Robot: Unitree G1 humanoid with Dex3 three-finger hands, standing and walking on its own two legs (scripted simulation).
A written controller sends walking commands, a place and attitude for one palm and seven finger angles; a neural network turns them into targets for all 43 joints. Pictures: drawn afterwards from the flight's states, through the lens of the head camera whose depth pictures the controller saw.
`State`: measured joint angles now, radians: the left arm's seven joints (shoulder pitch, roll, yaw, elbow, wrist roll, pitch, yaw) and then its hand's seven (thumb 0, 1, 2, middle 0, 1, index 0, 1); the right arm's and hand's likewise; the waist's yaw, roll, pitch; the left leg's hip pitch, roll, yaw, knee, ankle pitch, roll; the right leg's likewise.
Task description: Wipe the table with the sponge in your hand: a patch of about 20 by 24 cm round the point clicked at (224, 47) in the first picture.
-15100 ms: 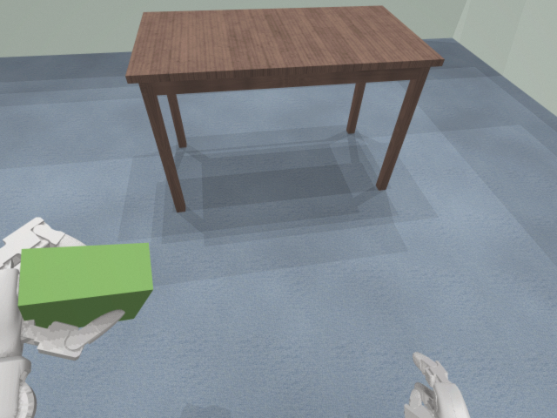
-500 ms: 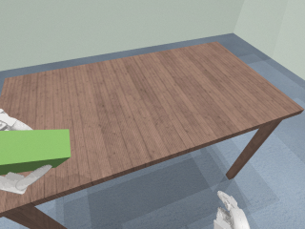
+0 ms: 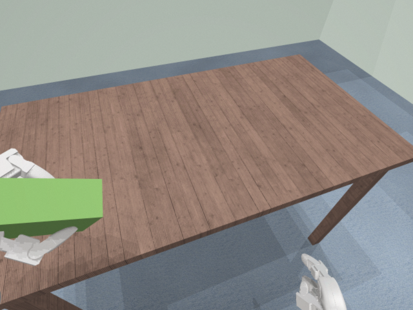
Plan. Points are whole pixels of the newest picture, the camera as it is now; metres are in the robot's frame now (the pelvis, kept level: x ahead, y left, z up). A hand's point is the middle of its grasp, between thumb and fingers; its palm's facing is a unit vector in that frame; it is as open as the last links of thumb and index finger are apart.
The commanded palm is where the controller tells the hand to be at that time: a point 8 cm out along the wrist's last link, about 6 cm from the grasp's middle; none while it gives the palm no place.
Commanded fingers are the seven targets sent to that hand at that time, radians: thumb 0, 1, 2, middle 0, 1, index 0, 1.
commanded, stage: shuffle to correct the standing spot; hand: left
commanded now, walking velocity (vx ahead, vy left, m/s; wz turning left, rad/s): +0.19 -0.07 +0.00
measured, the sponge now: (63, 209) +0.22 +0.22 +0.16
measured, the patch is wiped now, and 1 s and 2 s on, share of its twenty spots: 0.00 0.00 0.00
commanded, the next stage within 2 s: none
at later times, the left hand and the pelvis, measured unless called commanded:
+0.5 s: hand (53, 209) +0.22 +0.23 +0.16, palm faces +0.36 -0.84 -0.40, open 9.5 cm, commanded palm +0.17 +0.27 +0.18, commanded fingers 0.00 0.10 1.30 -1.20 -1.60 -1.20 -1.60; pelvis +0.01 -0.01 +0.00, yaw -1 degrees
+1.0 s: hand (47, 203) +0.23 +0.24 +0.16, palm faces +0.38 -0.84 -0.40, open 9.5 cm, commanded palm +0.18 +0.28 +0.18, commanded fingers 0.00 0.10 1.30 -1.20 -1.60 -1.20 -1.60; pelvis +0.02 +0.00 +0.00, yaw +0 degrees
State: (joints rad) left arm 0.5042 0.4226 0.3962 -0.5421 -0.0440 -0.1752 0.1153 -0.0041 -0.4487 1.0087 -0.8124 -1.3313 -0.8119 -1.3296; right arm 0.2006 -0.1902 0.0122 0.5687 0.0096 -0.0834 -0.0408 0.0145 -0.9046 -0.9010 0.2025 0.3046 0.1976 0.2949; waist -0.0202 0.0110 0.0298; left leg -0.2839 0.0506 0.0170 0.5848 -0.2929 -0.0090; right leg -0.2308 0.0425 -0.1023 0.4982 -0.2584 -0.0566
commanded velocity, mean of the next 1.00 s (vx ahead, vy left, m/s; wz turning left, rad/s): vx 0.19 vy -0.05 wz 0.00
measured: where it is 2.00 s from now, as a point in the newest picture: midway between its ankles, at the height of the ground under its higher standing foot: outside the picture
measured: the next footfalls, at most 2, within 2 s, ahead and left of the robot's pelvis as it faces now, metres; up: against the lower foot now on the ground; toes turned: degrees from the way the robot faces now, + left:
none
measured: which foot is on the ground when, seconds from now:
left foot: down 0.00-1.00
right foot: down 0.00-1.00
